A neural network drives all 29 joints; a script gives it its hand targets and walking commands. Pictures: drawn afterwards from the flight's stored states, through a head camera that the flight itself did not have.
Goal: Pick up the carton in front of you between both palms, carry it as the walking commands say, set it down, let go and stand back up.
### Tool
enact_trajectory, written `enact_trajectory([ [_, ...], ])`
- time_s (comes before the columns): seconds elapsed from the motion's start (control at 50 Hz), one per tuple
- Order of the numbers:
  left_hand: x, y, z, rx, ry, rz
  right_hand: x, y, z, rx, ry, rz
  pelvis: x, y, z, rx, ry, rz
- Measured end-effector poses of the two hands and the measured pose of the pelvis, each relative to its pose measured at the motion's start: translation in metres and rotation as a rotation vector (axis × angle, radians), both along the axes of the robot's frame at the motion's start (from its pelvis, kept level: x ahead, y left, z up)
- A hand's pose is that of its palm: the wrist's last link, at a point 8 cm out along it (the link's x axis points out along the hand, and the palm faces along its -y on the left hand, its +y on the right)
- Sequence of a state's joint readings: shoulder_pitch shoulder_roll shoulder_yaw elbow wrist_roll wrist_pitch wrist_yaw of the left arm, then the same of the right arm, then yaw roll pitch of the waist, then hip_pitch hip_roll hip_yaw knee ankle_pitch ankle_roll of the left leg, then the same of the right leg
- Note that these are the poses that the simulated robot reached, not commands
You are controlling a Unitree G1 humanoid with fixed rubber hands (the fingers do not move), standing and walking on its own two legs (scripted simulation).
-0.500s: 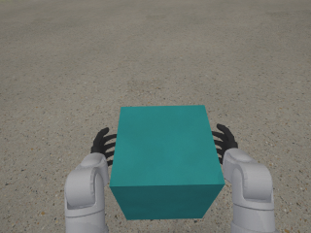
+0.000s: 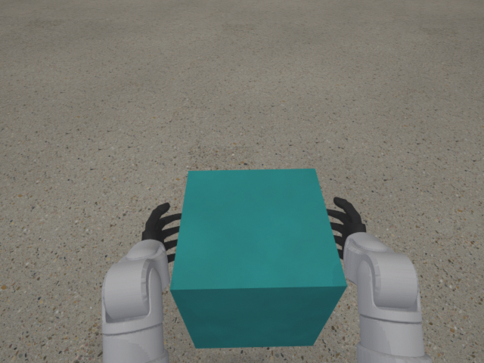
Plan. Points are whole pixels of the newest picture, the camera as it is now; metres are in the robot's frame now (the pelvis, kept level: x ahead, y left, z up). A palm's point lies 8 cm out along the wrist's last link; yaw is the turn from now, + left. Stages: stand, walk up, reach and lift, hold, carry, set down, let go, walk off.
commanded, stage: carry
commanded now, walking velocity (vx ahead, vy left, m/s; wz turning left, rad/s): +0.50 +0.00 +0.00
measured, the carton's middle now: (253, 262) +0.28 +0.00 +0.02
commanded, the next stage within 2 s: none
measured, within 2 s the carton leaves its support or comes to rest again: neither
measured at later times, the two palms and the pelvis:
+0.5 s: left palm (195, 116) +0.59 +0.12 +0.11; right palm (326, 116) +0.60 -0.18 +0.10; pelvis +0.33 -0.04 +0.01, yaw +2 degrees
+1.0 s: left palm (196, 66) +0.94 +0.15 +0.07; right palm (290, 64) +0.93 -0.15 +0.07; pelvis +0.67 +0.01 +0.00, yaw -1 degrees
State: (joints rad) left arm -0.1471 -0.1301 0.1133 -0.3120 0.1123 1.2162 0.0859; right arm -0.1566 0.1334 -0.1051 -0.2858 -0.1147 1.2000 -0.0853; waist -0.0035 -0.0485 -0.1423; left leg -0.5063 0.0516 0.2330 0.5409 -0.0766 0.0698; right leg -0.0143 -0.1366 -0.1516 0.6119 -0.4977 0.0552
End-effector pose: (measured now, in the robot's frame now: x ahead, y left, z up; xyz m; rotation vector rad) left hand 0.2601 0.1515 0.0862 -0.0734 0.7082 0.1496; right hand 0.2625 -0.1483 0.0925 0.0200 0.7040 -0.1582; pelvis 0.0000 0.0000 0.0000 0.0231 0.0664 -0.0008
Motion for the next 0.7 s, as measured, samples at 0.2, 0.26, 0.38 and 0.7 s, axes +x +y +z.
enact_trajectory([
  [0.2,0.116,-0.001,0.000,0.017,0.091,-0.067,0.098,-0.001,-0.002,0.007,0.093,-0.058,0.108,0.014,0.033,-0.038,0.025,-0.014],
  [0.26,0.154,-0.003,0.011,0.025,0.050,-0.060,0.139,-0.003,0.008,0.012,0.051,-0.049,0.149,0.009,0.035,-0.039,0.022,-0.008],
  [0.38,0.239,-0.015,0.026,0.043,-0.034,-0.021,0.236,-0.015,0.017,0.029,-0.033,-0.009,0.244,-0.011,0.023,-0.025,0.007,0.004],
  [0.7,0.444,-0.036,0.036,0.059,0.018,0.051,0.460,-0.035,0.019,0.061,0.018,0.050,0.448,-0.045,0.035,0.010,0.015,0.033],
])
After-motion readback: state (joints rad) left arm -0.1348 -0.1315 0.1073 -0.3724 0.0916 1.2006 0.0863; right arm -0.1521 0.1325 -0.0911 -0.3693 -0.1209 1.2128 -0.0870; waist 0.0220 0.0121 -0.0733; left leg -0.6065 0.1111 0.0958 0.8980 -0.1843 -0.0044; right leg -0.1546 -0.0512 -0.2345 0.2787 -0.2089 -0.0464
